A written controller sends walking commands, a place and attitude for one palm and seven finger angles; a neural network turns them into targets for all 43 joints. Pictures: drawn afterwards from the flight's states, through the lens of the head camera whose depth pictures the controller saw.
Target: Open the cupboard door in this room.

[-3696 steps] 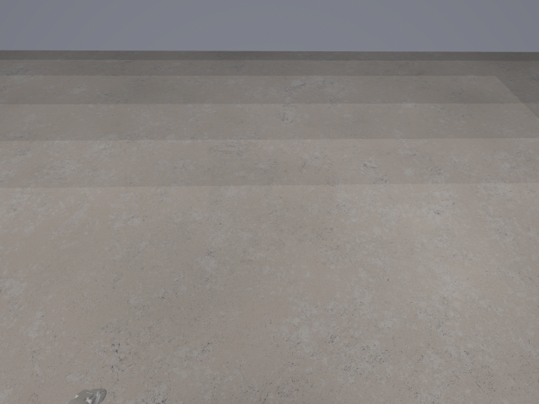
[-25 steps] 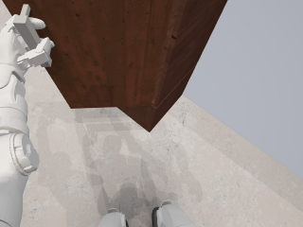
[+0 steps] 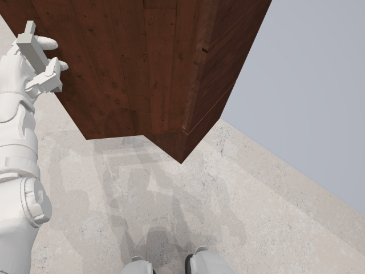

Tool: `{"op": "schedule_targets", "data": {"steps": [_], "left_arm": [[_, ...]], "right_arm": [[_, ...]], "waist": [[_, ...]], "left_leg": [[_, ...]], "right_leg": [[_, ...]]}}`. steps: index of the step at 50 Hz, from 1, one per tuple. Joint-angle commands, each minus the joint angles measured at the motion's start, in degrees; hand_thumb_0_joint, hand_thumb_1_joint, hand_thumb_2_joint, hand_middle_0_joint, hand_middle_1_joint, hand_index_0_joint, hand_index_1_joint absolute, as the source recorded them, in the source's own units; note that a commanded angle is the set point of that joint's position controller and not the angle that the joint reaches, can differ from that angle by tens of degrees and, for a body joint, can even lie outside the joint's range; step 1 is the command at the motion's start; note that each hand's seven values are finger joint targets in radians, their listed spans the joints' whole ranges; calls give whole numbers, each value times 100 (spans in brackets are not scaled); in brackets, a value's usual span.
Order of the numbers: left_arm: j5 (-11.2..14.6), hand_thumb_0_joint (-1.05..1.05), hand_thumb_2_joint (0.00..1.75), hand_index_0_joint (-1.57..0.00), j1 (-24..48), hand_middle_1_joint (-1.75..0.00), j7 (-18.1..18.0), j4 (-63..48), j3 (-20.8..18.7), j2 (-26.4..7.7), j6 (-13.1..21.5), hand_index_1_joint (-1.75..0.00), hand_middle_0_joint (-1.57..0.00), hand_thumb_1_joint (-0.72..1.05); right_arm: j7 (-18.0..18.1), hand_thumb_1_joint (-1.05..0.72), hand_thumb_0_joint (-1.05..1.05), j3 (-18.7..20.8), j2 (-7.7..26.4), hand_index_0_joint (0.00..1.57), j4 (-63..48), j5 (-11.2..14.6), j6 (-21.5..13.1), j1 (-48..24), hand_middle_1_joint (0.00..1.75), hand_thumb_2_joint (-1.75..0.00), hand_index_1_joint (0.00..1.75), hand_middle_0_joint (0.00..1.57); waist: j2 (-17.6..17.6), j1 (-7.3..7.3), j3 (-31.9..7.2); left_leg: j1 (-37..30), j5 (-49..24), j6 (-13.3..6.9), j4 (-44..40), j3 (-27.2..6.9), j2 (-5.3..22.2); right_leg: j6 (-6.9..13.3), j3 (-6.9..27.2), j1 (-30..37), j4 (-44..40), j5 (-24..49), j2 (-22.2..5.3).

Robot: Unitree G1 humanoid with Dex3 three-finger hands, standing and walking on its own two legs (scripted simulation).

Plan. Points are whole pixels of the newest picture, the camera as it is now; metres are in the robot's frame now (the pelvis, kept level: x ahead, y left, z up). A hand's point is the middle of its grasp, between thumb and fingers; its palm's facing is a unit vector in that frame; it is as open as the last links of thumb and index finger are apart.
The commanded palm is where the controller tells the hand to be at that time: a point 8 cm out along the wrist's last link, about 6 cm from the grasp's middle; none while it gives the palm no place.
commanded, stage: pull the door open along its arc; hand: left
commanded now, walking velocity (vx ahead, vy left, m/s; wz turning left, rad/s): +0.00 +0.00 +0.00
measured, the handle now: (44, 58) +0.56 +0.24 +0.09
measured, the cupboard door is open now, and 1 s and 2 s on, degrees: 46 65 91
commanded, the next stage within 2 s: open thumb and fingers to let go in 1.36 s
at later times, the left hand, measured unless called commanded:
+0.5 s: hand (71, 109) +0.43 +0.17 +0.09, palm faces +0.50 -0.87 +0.02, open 5.7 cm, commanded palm +0.39 +0.21 +0.09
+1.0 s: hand (75, 118) +0.41 +0.16 +0.09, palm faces +0.48 -0.88 +0.01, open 5.8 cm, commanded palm +0.34 +0.19 +0.09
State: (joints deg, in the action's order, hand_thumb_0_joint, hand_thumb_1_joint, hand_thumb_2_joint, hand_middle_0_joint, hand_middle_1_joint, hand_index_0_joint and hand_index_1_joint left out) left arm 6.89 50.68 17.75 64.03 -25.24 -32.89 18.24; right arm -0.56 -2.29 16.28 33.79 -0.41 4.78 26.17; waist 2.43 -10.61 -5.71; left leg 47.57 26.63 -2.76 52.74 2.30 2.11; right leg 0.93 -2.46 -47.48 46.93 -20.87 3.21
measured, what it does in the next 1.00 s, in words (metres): stands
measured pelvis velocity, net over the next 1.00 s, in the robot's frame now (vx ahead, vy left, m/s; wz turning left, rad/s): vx -0.02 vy -0.03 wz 0.03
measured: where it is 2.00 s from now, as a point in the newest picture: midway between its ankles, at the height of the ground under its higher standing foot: outside the picture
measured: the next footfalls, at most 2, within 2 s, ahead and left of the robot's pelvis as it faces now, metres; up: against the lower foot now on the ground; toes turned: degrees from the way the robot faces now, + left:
none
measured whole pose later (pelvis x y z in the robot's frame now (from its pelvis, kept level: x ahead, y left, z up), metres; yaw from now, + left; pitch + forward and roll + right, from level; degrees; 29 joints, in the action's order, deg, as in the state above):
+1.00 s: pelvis -0.02 -0.03 +0.01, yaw +2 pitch +14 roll -1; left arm 3.4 31.1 -19.8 46.0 -17.1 -9.1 22.8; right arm -0.9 2.1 14.9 41.0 -2.9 -1.2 23.4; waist 2.7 -4.9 -6.5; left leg 37.7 22.5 -0.9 46.6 1.9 1.2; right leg 2.8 -2.7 -39.0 44.4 -19.1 2.4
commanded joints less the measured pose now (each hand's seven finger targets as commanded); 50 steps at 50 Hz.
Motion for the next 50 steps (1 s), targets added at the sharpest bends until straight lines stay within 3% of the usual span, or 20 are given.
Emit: {"op": "schedule_targets", "data": {"steps": [1, 3, 8, 9, 10, 11, 12, 14, 16, 19, 20, 22, 24, 25, 35, 37, 40, 42, 44, 50], "left_arm": [[302, 0, 90, -40, 867, -135, 106, -1876, -168, -1275, 338, -135, -40, 90], [450, 0, 90, -40, 241, -135, 88, -2175, -43, -916, 265, -135, -40, 90], [717, 0, 90, -40, -1507, -135, -26, -3479, 289, -156, 183, -135, -40, 90], [725, 0, 90, -40, -1425, -135, -73, -3692, 382, -104, 196, -135, -40, 90], [1001, 0, 90, -40, -957, -135, -960, -4202, -416, -96, 157, -135, -40, 90], [832, 0, 90, -40, -1047, -135, -1408, -4111, 112, 489, 56, -135, -40, 90], [693, 0, 90, -40, -1017, -135, -1784, -4041, 201, 712, 9, -135, -40, 90], [305, 0, 90, -40, -596, -135, -2532, -4108, 290, 863, 11, -135, -40, 90], [-220, 0, 90, -40, 73, -135, -3110, -4002, 648, 1152, 48, -135, -40, 90], [-608, 0, 90, -40, 565, -135, -3930, -3739, 770, 1545, 111, -135, -40, 90], [-710, 0, 90, -40, 568, -135, -4129, -3563, 814, 1683, 129, -135, -40, 90], [-854, 0, 90, -40, 848, -135, -4224, -3512, 1028, 1784, 241, -135, -40, 90], [-919, 0, 90, -40, 1050, -135, -4162, -3342, 1130, 1766, 365, -135, -40, 90], [-950, 0, 90, -40, 1101, -135, -4113, -3240, 1137, 1719, 426, -135, -40, 90], [-671, 0, 90, -40, 1472, -135, -3766, -2457, 783, 1308, 921, -135, -40, 90], [-661, 0, 90, -40, 1580, -135, -3748, -2438, 709, 1196, 995, -135, -40, 90], [-609, 0, 90, -40, 1087, -135, -3697, -2347, 684, 1256, 1027, -135, -40, 90], [-578, 0, 90, -40, 901, -135, -3667, -2623, 705, 1285, 1068, -135, -40, 90], [-509, 0, 90, -40, 525, -135, -3658, -2736, 735, 1403, 1061, -135, -40, 90], [-373, 0, 90, -40, -918, -135, -3707, -3636, 1204, 2058, 931, -135, -40, 90]], "right_arm": [[29, -90, 0, 444, 988, 20, -512, 84, -64, 682, 30, -90, 30, 20], [-5, -90, 0, 468, 934, 20, -616, 121, -90, 545, 30, -90, 30, 20], [-87, -90, 0, 514, 797, 20, -858, 222, -234, 114, 30, -90, 30, 20], [-72, -90, 0, 501, 800, 20, -852, 224, -267, 44, 30, -90, 30, 20], [-77, -90, 0, 528, 621, 20, -824, 197, -349, -161, 30, -90, 30, 20], [-104, -90, 0, 522, 605, 20, -722, 161, -407, -175, 30, -90, 30, 20], [-121, -90, 0, 541, 596, 20, -598, 136, -453, -122, 30, -90, 30, 20], [-119, -90, 0, 557, 593, 20, -438, 19, -493, -136, 30, -90, 30, 20], [-111, -90, 0, 542, 504, 20, -245, -102, -523, -167, 30, -90, 30, 20], [-63, -90, 0, 544, 432, 20, -159, -251, -572, -304, 30, -90, 30, 20], [-47, -90, 0, 539, 386, 20, -124, -273, -585, -382, 30, -90, 30, 20], [-17, -90, 0, 534, 375, 20, -68, -313, -617, -431, 30, -90, 30, 20], [29, -90, 0, 530, 393, 20, -26, -326, -645, -407, 30, -90, 30, 20], [50, -90, 0, 522, 379, 20, -20, -316, -662, -465, 30, -90, 30, 20], [136, -90, 0, 499, 435, 20, 185, -293, -796, -351, 30, -90, 30, 20], [128, -90, 0, 511, 446, 20, 231, -301, -798, -290, 30, -90, 30, 20], [97, -90, 0, 545, 472, 20, 203, -283, -797, -251, 30, -90, 30, 20], [73, -90, 0, 573, 489, 20, 160, -273, -799, -239, 30, -90, 30, 20], [40, -90, 0, 591, 506, 20, 115, -263, -811, -225, 30, -90, 30, 20], [-55, -90, 0, 628, 473, 20, -74, -192, -870, -467, 30, -90, 30, 20]], "waist": [[585, 456, -3011], [284, 539, -2803], [151, 826, -2529], [250, 759, -2370], [203, 1124, -2297], [365, 886, -2123], [73, 792, -1906], [-106, 716, -1868], [287, 592, -2025], [-143, 551, -2139], [-20, 577, -2199], [-9, 497, -2377], [-260, 414, -2360], [-175, 454, -2350], [-298, 405, -2167], [-55, 432, -2263], [-233, 517, -2227], [-35, 600, -2433], [-208, 645, -2357], [-258, 832, -2109]], "left_leg": [[-1998, -3566, 117, -549, -394, -54], [-1878, -3579, 95, -641, -327, -64], [-1985, -3891, 105, -873, -253, -56], [-2080, -3973, 111, -882, -257, -57], [-1926, -3810, 214, -894, -272, -103], [-2049, -3702, 275, -918, -262, -95], [-2013, -3650, 324, -916, -319, -69], [-1936, -3375, 304, -843, -317, -87], [-2092, -3294, 363, -745, -351, -115], [-1839, -2709, 315, -697, -374, -180], [-1852, -2635, 342, -718, -370, -190], [-1893, -2468, 311, -671, -346, -212], [-1813, -2293, 273, -695, -371, -210], [-1755, -2128, 255, -714, -338, -228], [-1302, -1437, 146, -851, -271, -297], [-1342, -1446, 146, -867, -254, -313], [-1324, -1455, 136, -940, -226, -309], [-1472, -1598, 140, -958, -184, -312], [-1510, -1734, 142, -1010, -197, -292], [-1723, -1865, 151, -1187, -90, -256]], "right_leg": [[45, 75, 2026, -222, 2874, 34], [32, 79, 2252, -291, 3026, 21], [51, 67, 2626, -340, 3278, -57], [57, 55, 2546, -360, 3299, -59], [12, -37, 2437, -448, 3074, -22], [-6, -63, 2283, -426, 2876, -17], [-15, -129, 2111, -422, 2716, -16], [-12, -86, 2017, -375, 2587, -46], [5, -28, 1800, -257, 2426, -106], [23, -9, 1833, -279, 2163, -129], [30, -15, 1818, -257, 2107, -146], [26, 29, 1833, -277, 2101, -158], [23, 53, 1898, -341, 2059, -159], [21, 91, 1929, -354, 1996, -175], [-17, 240, 2211, -611, 1591, -213], [-11, 269, 2248, -621, 1589, -217], [-3, 253, 2355, -681, 1564, -200], [9, 262, 2464, -680, 1692, -193], [22, 210, 2530, -699, 1801, -158], [41, 171, 2700, -840, 1893, -161]]}}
